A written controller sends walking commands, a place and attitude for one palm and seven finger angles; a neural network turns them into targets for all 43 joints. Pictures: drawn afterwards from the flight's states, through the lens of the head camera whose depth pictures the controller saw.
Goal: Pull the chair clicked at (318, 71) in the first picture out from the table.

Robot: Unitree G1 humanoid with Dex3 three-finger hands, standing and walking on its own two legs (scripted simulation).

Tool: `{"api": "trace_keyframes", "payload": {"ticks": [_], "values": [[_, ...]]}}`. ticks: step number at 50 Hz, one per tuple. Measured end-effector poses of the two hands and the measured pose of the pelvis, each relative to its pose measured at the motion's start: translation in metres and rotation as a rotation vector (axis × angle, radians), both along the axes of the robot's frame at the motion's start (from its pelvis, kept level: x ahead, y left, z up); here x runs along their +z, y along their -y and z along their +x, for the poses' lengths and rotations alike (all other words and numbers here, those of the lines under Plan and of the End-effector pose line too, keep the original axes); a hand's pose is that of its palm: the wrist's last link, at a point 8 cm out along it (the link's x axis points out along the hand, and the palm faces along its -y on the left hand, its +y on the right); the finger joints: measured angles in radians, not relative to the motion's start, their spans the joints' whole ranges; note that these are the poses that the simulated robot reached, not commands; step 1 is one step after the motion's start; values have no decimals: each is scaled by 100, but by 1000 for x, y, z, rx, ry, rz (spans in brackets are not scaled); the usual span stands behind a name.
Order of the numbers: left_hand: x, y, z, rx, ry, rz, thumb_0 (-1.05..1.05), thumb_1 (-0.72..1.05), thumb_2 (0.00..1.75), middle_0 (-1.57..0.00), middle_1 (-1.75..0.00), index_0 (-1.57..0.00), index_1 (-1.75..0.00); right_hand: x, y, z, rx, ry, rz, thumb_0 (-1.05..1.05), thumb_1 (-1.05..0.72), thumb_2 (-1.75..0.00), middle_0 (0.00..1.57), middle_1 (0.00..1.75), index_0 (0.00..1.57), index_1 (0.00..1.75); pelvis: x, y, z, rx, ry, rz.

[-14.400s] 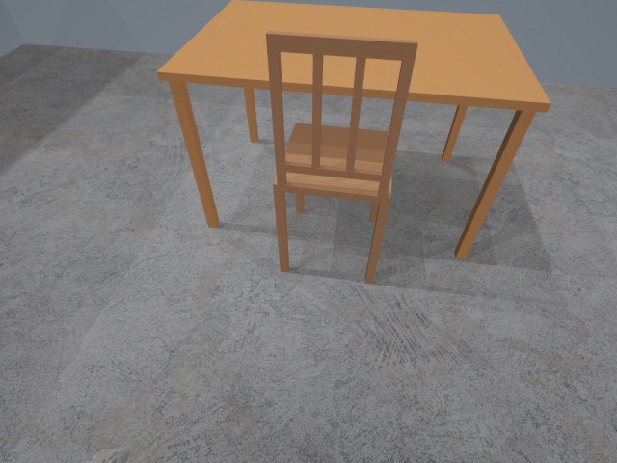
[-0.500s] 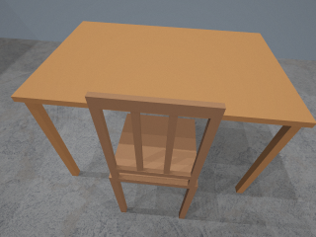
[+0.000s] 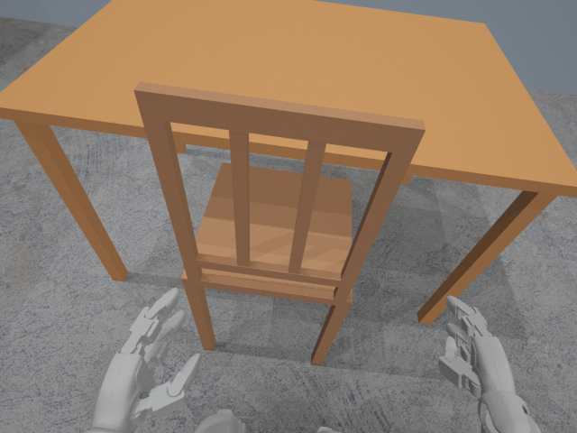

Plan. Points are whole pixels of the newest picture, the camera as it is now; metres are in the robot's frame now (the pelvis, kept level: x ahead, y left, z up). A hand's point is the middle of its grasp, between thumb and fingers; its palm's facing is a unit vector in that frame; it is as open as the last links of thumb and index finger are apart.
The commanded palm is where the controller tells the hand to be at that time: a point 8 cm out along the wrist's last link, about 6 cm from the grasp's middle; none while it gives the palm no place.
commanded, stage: raise the hand toward the chair's back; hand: left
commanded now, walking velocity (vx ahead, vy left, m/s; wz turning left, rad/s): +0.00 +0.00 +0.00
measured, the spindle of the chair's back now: (241, 210) +0.46 +0.11 +0.02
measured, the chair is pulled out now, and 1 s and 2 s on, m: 0.00 0.00 0.00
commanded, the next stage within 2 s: aim the fingers beside a spindle in 1.64 s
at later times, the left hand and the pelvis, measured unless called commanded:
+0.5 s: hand (139, 351) +0.21 +0.20 +0.03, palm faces +0.05 -1.00 -0.06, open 13.9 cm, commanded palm +0.18 +0.25 +0.02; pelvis -0.02 +0.01 -0.01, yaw +0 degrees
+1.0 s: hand (113, 339) +0.22 +0.23 +0.03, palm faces -0.06 -1.00 -0.05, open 16.8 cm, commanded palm +0.21 +0.30 +0.04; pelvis +0.00 +0.04 +0.00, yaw +1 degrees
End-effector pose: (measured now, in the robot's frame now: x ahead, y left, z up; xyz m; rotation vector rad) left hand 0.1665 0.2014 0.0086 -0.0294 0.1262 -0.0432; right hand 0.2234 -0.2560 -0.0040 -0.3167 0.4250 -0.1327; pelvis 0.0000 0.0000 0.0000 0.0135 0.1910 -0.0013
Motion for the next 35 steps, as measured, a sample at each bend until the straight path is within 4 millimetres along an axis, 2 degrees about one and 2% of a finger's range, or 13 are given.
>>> {"api": "trace_keyframes", "payload": {"ticks": [2, 4, 7, 11, 14, 16, 18, 21, 25, 30, 33, 35], "values": [[-7, -16, -22, 63, -33, 45, 1, 52, 73, -17, -24, -17, -24, -8, -9, 10, 37, 10, 12, 2, -91, -90, 20, 30, 20, 30, -8, 2, -4, 11, -10, -9], [-3, -32, -38, 128, -13, 84, 1, 47, 71, -16, -23, -16, -23, -21, -21, 15, 71, 7, 31, 1, -91, -90, 20, 30, 20, 30, -16, 4, -9, 25, -20, -22], [14, -43, -42, 159, 105, 117, 1, 40, 68, -15, -22, -15, -22, -47, -40, 10, 117, -21, 71, 1, -91, -90, 20, 30, 20, 30, -25, 5, -17, 43, -33, -43], [27, -30, -18, 22, 228, 97, 1, 30, 65, -13, -20, -14, -20, -83, -61, -16, 131, -102, 133, 1, -91, -90, 20, 30, 20, 30, -34, 4, -28, 49, -46, -59], [15, -14, 8, -120, 149, 66, 0, 23, 62, -13, -19, -13, -19, -102, -64, -47, 80, -188, 174, 2, -90, -90, 20, 30, 21, 30, -34, 3, -31, 41, -54, -57], [5, -9, 20, -163, 54, 45, 0, 19, 60, -13, -19, -13, -18, -108, -60, -68, 24, -244, 188, 2, -90, -90, 21, 30, 21, 30, -31, 1, -31, 33, -53, -50], [1, -13, 26, -132, -21, 28, 0, 14, 58, -13, -18, -13, -18, -108, -53, -87, -39, -290, 192, 2, -90, -90, 21, 30, 21, 30, -26, -1, -29, 23, -51, -45], [12, -26, 26, -13, -37, 32, 0, 7, 55, -12, -17, -12, -17, -103, -39, -109, -118, -334, 176, 2, -90, -90, 21, 30, 21, 30, -16, -4, -22, 9, -46, -39], [29, -47, 21, 90, 38, 89, 0, -2, 51, -11, -15, -11, -15, -95, -21, -120, -158, -364, 122, 2, -90, -90, 21, 30, 21, 30, -10, -9, -15, 7, -56, -37], [18, -51, 24, 5, 49, 106, 0, -14, 46, -9, -14, -9, -13, -89, -9, -107, -145, -334, 54, 2, -90, -90, 20, 30, 20, 30, -14, -17, -14, 16, -69, -49], [10, -49, 28, -51, 15, 78, 0, -21, 43, -9, -12, -9, -12, -80, -11, -91, -140, -286, 38, 2, -91, -90, 20, 30, 20, 30, -13, -21, -13, 15, -70, -54], [12, -51, 31, -51, 16, 64, -1, -26, 41, -8, -12, -9, -12, -73, -16, -80, -131, -251, 38, 2, -91, -90, 20, 30, 20, 30, -11, -24, -11, 15, -66, -55]]}}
